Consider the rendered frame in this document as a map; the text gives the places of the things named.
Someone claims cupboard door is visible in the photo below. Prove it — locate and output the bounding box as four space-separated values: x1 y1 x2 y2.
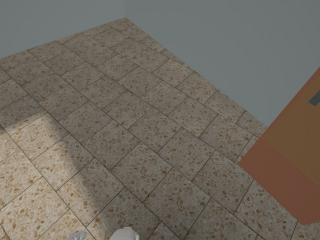
263 76 320 184

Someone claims handle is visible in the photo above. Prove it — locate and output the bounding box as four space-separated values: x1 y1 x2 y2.
309 90 320 106

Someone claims robot left thigh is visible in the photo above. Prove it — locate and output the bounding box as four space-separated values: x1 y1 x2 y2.
109 228 139 240

